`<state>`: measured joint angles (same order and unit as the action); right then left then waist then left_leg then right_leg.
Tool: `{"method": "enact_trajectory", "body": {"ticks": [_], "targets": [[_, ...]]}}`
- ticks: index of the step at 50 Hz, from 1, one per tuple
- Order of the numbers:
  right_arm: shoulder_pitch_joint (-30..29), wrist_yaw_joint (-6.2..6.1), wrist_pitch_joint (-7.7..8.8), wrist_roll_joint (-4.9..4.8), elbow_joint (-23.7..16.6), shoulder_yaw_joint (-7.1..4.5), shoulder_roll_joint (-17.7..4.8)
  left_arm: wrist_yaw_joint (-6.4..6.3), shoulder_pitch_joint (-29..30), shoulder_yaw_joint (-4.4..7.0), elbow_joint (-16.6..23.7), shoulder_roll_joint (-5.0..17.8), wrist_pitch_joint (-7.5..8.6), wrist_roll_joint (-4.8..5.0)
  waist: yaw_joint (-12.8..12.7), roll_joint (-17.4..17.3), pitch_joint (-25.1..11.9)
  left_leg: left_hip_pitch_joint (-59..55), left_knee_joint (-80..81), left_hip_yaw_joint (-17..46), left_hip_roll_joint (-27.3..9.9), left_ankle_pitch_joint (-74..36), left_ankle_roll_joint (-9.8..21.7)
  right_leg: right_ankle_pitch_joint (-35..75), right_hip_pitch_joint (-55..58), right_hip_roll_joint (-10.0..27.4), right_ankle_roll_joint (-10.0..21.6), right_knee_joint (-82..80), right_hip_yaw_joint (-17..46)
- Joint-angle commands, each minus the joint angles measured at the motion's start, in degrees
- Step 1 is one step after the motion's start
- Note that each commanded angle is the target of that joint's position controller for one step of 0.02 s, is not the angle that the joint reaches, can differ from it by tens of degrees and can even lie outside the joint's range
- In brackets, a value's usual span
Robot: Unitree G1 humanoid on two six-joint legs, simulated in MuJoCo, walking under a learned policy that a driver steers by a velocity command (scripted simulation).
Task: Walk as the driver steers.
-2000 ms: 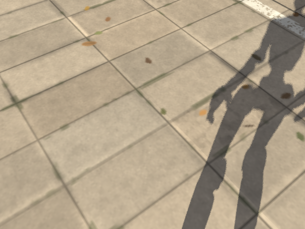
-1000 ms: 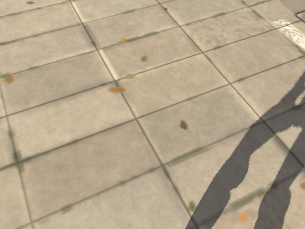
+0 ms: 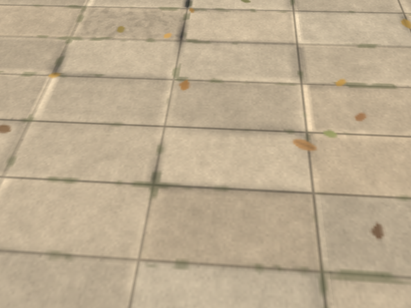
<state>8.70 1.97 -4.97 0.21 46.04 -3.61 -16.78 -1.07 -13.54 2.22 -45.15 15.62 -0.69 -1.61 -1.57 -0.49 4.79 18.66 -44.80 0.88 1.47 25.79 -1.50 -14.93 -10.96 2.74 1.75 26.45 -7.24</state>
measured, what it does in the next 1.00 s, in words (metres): steps on the spot: left foot, then right foot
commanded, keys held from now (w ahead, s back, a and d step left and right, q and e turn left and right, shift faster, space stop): no key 1.00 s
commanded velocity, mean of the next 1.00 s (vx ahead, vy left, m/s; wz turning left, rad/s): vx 0.00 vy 0.00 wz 0.08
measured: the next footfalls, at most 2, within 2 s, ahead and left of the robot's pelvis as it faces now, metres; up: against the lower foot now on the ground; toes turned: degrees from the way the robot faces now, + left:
left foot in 0.08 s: +0.02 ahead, +0.11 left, +0.00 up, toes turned +0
right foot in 0.44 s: +0.01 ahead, -0.10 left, +0.00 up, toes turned +3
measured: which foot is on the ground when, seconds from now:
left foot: up 0.00-0.06, down 0.08-1.00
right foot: down 0.00-0.08, up 0.10-0.42, down 0.44-1.00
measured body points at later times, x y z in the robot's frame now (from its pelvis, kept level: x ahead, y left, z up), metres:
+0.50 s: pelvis -0.01 +0.02 +0.00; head -0.01 +0.02 +0.45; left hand +0.02 +0.29 -0.14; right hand +0.10 -0.22 -0.14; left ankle -0.02 +0.11 -0.74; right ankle -0.03 -0.10 -0.74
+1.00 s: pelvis -0.02 +0.00 +0.00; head -0.02 +0.00 +0.45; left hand -0.02 +0.24 -0.15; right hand -0.01 -0.24 -0.16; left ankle -0.02 +0.11 -0.74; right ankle -0.03 -0.10 -0.74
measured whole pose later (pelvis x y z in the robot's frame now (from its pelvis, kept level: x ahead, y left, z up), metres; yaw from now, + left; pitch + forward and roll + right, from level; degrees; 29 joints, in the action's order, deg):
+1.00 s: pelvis -0.02 +0.00 +0.00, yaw +3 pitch -2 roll +0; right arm 14.6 -2.0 -0.3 0.5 66.1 0.7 -11.0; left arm -1.9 -15.3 -0.9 -63.0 10.4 0.2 -0.6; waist 0.3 -0.1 1.6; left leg 8.5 -20.8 1.5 1.9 10.6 1.0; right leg -13.0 -7.1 -1.0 1.4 21.7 -0.1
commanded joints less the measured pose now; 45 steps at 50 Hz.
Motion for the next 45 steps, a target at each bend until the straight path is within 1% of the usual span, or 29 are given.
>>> {"method": "enact_trajectory", "body": {"ticks": [1,2,3,4,5,6,7,8,9,10,11,13,16,18,19,20,21,22,23,24,25,26,27,28,29,31,35,39,45], "targets": [[2.06,-0.62,1.12,-0.17,-2.9,-0.2,-3.4,0.52,0.14,2.71,2.05,10.72,0.06,0.28,0.94,11.25,-6.81,-4.25,11.41,-3.45,1.57,-3.04,2.04,32.4,5.42,12.66,9.78,-1.92,10.39],[3.92,-0.89,1.67,0.2,-2.13,0.02,-3.11,0.58,0.86,2.63,1.79,10.6,-0.31,0.78,2.55,9.95,-6.8,-9.1,20.81,-3.73,1.52,-10.3,2.86,29.94,3.13,11.79,7.88,0.49,9.28],[4.42,-1.34,2.47,1.09,-1.92,0.01,-4.5,0.62,-0.74,2.39,1.1,9.72,-0.48,0.94,3.01,6.15,-7.28,-15.44,29.25,0.26,-0.77,-18.17,3.53,23.16,-1.29,10.53,4.46,3.54,7.9],[5.1,-1.79,3.38,2.1,-2.57,-0.35,-8.71,1.04,-3.69,1.14,2.3,5.0,-0.67,0.38,1.53,-8.07,-10.24,-23.86,32.41,17.45,-15.49,-26.27,5.59,0.72,-10.3,5.71,0.37,14.77,3.41],[3.45,-2.2,3.72,0.89,-2.55,-0.8,-11.87,0.19,-1.31,0.32,3.53,2.79,-1.51,0.9,2.24,-13.64,-7.71,-14.32,29.25,22.66,-23.65,-41.93,14.35,-19.67,-11.85,-0.94,-1.11,17.73,3.82],[3.34,-2.24,4.05,0.62,-1.95,-0.18,-8.59,-0.35,-0.1,1.0,2.67,6.04,-2.39,1.07,2.97,-8.18,-6.38,-12.49,28.96,19.71,-21.37,-39.67,16.6,-19.33,-10.5,0.42,-1.43,22.02,7.65],[0.13,-2.37,4.21,0.64,-1.87,1.02,-5.47,-0.15,-0.04,1.24,1.79,6.19,-2.68,1.41,1.38,-7.02,-3.76,-10.94,29.74,15.74,-17.92,-36.22,15.28,-15.94,-11.09,0.37,-1.45,23.03,8.58],[-2.63,-2.64,4.06,0.98,-2.02,1.61,-4.19,0.07,-1.16,1.41,0.51,6.46,-2.58,1.38,0.06,-7.05,-2.55,-10.34,30.27,12.63,-14.6,-34.07,12.96,-12.63,-10.86,0.4,-1.67,22.0,8.7],[-2.72,-3.13,4.25,0.72,-1.78,1.67,-4.52,0.22,-1.78,1.75,-0.27,7.16,-2.59,0.71,0.07,-8.59,-2.48,-11.42,29.86,10.98,-13.02,-37.24,12.03,-10.3,-11.02,-0.07,-1.95,22.44,8.05],[-2.05,-3.3,4.4,0.58,-1.19,1.87,-4.34,0.37,-3.33,1.68,-1.47,6.87,-2.53,0.26,-0.05,-8.25,-3.95,-12.83,28.91,9.36,-12.03,-41.35,11.88,-9.27,-10.22,-0.55,-2.38,23.07,7.9],[-1.29,-3.31,4.55,0.44,-0.62,2.1,-4.08,0.45,-3.92,1.53,-2.21,6.24,-2.54,0.27,0.05,-6.97,-5.11,-13.46,28.38,8.62,-11.96,-42.88,11.92,-8.88,-9.24,-0.82,-2.75,23.0,7.93],[-0.54,-3.35,4.8,0.41,0.56,2.38,-3.95,0.39,-3.32,1.14,-2.86,4.85,-2.63,0.66,0.49,-5.96,-5.32,-13.5,28.48,8.55,-12.04,-39.93,12.13,-8.71,-8.01,-0.81,-3.32,20.32,8.0],[-0.19,-3.49,4.78,0.79,2.23,2.5,-4.25,-0.1,-1.56,0.68,-3.54,3.84,-2.71,0.83,1.47,-6.89,-3.8,-11.93,28.81,9.88,-11.76,-32.35,12.35,-8.96,-5.87,-1.24,-3.32,13.34,7.62],[-0.01,-3.56,4.79,0.9,3.25,2.48,-4.38,-0.53,-1.79,0.54,-4.48,3.68,-2.53,1.05,1.69,-6.86,-3.78,-11.28,28.49,11.38,-11.97,-29.7,12.57,-8.62,-3.85,-1.72,-2.88,8.84,7.37],[-0.23,-3.59,4.82,0.83,3.71,2.5,-4.33,-0.73,-2.39,0.41,-5.15,3.41,-2.33,1.16,1.41,-6.49,-3.97,-10.95,28.13,11.95,-11.91,-28.69,12.35,-7.06,-2.32,-1.87,-2.56,5.69,7.22],[-0.96,-3.64,4.81,0.59,4.1,2.53,-4.21,-0.9,-3.52,0.17,-6.03,2.78,-2.03,1.14,0.39,-5.56,-4.15,-10.15,27.37,11.87,-11.3,-27.32,11.45,-2.85,0.4,-1.92,-2.16,0.22,6.92],[-1.37,-3.67,4.81,0.26,4.54,2.54,-4.1,-1.03,-4.84,-0.16,-7.04,2.32,-1.55,0.87,-0.67,-4.06,-4.4,-8.1,26.92,11.66,-10.64,-25.34,9.72,5.45,4.99,-1.06,-1.81,-6.5,7.51],[-0.3,-3.61,5.1,0.15,5.04,2.82,-3.14,-1.16,-5.24,-0.07,-7.65,3.7,-0.87,0.25,-0.28,-2.22,-5.39,-5.44,26.68,11.73,-9.52,-22.27,7.52,10.55,9.73,1.97,-1.43,-7.85,11.01],[1.74,-3.36,5.2,0.23,5.68,2.62,-2.9,-1.08,-4.92,0.03,-7.65,5.87,-0.24,-0.19,1.69,0.92,-5.17,-4.32,26.07,9.54,-6.58,-18.76,6.32,15.78,10.67,5.75,-0.61,-7.18,14.48],[2.55,-3.26,4.89,-0.02,6.97,2.69,-1.73,-0.59,-1.72,0.05,-8.39,5.98,-0.01,0.92,3.22,6.42,-2.4,-8.01,28.57,6.81,-3.65,-17.3,5.81,13.52,3.1,5.22,0.64,-6.44,14.45],[2.11,-3.44,4.75,0.24,8.21,2.49,-2.91,-0.16,-1.21,-0.49,-8.44,3.71,0.41,0.92,1.99,4.94,-2.1,-11.1,27.61,6.76,-3.94,-18.48,5.48,10.67,1.25,4.47,0.33,-7.67,13.89],[1.92,-3.53,4.71,0.23,8.93,2.25,-3.2,-0.11,-1.59,-0.67,-9.04,3.42,0.71,0.87,1.59,4.86,-2.28,-12.39,26.9,6.69,-4.22,-19.67,5.52,9.3,0.71,3.89,-0.11,-8.37,13.29],[2.1,-3.46,4.74,0.16,9.48,2.2,-3.27,-0.28,-1.87,-0.7,-9.72,3.6,0.79,0.79,1.7,4.89,-2.5,-12.91,26.63,6.75,-4.52,-20.68,5.59,8.79,0.74,3.45,-0.19,-8.84,13.06],[2.26,-3.39,4.73,0.24,10.17,2.14,-3.2,-0.5,-2.3,-0.88,-10.32,3.31,0.9,0.9,1.61,4.38,-2.36,-12.52,26.66,6.81,-4.72,-20.95,5.62,8.36,1.07,3.32,-0.18,-9.09,12.97],[2.67,-3.38,4.82,0.27,10.83,2.31,-2.63,-0.6,-2.49,-0.88,-10.86,3.37,0.94,0.98,1.64,3.89,-2.46,-11.92,26.98,6.87,-4.88,-20.61,5.5,7.89,1.74,3.24,-0.05,-9.12,12.92],[3.23,-3.49,4.89,0.19,12.33,2.49,-2.02,-0.69,-2.57,-1.1,-11.65,2.75,0.91,0.93,1.53,2.5,-1.99,-10.88,27.55,6.74,-4.74,-19.53,5.11,6.92,2.13,3.26,0.25,-9.22,12.95],[4.32,-3.68,4.84,0.23,14.68,2.76,-1.47,-0.8,-2.8,-1.37,-13.17,2.34,0.95,0.92,1.45,1.38,-1.45,-10.18,27.94,6.57,-4.69,-18.92,4.54,5.66,1.8,3.17,0.68,-9.46,13.08],[5.61,-3.83,4.86,0.25,16.54,3.09,-0.97,-0.85,-3.08,-1.67,-14.49,1.76,1.04,0.96,1.51,0.85,-1.34,-9.95,27.81,6.4,-4.81,-18.99,4.24,5.34,1.51,3.01,0.92,-9.55,13.13],[7.34,-4.04,4.9,0.26,18.53,3.48,-0.15,-0.92,-3.84,-2.08,-16.16,0.72,1.14,1.02,1.65,0.95,-1.13,-9.75,27.39,6.18,-5.03,-19.21,4.02,5.34,0.92,2.69,1.07,-9.58,13.09]]}}
Keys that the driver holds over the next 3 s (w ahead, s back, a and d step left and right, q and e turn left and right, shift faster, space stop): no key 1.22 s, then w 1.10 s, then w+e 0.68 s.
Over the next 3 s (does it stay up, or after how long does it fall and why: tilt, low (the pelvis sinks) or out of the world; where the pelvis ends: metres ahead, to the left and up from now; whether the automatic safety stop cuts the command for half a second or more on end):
stays up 0.81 0.04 -0.01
